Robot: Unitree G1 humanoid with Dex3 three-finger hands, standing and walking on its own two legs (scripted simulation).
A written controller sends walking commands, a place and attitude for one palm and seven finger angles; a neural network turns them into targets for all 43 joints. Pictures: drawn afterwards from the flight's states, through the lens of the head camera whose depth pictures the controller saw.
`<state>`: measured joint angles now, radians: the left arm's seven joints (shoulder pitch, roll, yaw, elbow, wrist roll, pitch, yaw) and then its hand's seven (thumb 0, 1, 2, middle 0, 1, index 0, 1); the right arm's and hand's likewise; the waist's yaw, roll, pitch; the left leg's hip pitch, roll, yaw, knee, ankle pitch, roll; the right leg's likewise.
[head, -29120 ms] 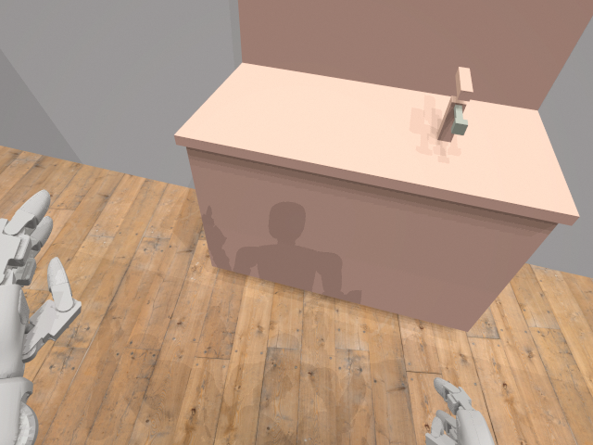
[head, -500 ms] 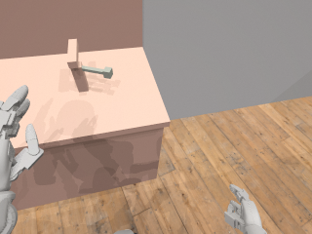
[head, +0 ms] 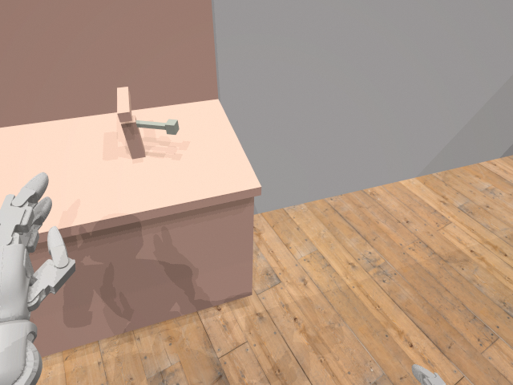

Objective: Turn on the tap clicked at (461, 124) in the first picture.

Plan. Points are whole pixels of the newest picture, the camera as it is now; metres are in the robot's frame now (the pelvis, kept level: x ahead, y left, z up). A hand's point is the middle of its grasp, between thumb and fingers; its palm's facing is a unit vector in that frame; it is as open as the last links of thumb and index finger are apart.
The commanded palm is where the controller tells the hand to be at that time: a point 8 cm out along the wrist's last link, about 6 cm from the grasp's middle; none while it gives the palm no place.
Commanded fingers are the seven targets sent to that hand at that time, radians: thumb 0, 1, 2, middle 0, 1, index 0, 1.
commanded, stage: stop stepping back and stand still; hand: left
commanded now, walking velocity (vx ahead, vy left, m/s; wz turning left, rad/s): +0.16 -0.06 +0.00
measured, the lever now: (172, 126) +0.71 +0.24 +0.04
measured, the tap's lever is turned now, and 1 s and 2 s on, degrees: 64 64 64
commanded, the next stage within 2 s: stand and check the lever's angle in 1.02 s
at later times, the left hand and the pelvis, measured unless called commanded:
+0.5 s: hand (49, 271) +0.21 +0.25 +0.16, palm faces +0.40 -0.84 -0.36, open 7.4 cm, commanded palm +0.15 +0.29 +0.18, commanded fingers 0.00 0.90 0.90 -0.20 -0.30 -0.20 -0.30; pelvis -0.01 +0.01 -0.01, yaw +0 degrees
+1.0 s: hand (58, 246) +0.24 +0.25 +0.16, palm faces +0.36 -0.85 -0.39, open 7.4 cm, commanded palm +0.19 +0.29 +0.18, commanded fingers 0.00 0.90 0.90 -0.20 -0.30 -0.20 -0.30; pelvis +0.03 +0.02 +0.01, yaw -1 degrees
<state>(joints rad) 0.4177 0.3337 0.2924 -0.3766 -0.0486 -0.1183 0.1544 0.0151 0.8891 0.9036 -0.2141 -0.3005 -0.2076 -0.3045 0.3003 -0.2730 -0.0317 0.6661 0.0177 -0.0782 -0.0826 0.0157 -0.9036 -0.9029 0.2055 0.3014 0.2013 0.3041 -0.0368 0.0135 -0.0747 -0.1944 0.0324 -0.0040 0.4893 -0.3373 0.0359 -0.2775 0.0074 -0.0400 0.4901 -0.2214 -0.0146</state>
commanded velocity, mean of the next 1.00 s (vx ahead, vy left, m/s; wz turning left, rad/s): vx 0.04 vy -0.01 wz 0.00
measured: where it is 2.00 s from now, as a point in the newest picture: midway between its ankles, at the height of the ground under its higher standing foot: outside the picture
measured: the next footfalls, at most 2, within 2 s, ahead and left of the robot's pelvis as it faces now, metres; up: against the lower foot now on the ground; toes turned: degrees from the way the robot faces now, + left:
none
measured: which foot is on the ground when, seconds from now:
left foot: down 0.00-1.00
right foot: down 0.00-1.00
